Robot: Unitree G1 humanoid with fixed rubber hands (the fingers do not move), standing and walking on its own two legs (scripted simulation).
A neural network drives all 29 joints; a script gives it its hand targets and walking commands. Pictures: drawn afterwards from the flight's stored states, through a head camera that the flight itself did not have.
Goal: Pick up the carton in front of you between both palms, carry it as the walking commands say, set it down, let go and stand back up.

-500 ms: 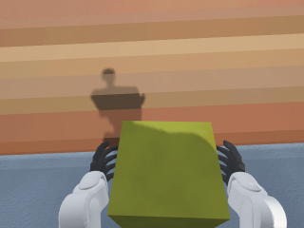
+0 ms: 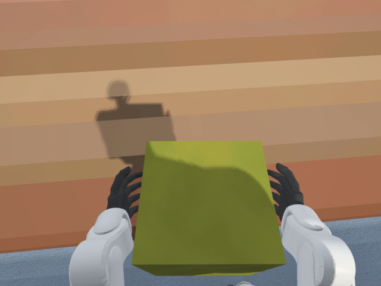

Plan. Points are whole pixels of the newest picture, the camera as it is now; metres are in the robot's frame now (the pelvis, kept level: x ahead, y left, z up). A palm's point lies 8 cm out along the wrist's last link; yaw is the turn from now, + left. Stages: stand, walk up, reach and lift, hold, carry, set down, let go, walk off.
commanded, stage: carry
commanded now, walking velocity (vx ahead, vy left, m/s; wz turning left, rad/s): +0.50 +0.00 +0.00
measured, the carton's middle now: (202, 215) +0.25 +0.00 +0.03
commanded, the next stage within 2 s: none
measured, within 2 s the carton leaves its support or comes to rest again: neither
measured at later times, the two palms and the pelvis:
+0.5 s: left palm (155, 70) +0.66 +0.13 +0.14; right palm (258, 67) +0.66 -0.18 +0.14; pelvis +0.31 -0.02 -0.01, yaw -1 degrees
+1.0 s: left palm (163, 23) +0.94 +0.12 +0.18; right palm (243, 17) +0.98 -0.18 +0.18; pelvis +0.62 -0.08 +0.09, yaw +0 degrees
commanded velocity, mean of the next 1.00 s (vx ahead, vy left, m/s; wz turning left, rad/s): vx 0.50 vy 0.00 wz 0.00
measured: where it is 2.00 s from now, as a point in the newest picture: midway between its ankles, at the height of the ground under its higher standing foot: (211, 87)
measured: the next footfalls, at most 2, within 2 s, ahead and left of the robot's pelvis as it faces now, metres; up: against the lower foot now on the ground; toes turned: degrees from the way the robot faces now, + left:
right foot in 0.06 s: +0.23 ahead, -0.11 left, +0.00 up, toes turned -9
left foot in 0.48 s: +0.43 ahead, +0.07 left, +0.00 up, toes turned +5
